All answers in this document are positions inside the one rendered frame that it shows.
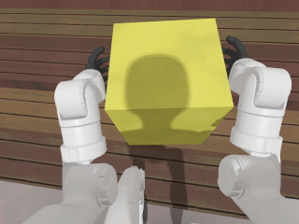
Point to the left robot upper arm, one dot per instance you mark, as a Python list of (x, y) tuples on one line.
[(88, 189)]

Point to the robot left forearm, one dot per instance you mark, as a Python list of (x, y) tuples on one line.
[(77, 103)]

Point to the left robot hand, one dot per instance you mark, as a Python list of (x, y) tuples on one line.
[(96, 64)]

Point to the left robot thigh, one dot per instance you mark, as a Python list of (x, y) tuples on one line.
[(125, 210)]

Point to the right robot hand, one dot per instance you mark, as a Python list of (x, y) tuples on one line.
[(240, 54)]

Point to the carton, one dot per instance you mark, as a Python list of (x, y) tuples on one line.
[(167, 82)]

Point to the right robot upper arm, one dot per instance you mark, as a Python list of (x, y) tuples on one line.
[(253, 183)]

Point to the robot left shin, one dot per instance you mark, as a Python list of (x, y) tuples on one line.
[(141, 203)]

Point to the robot right forearm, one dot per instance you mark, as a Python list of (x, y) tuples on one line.
[(263, 96)]

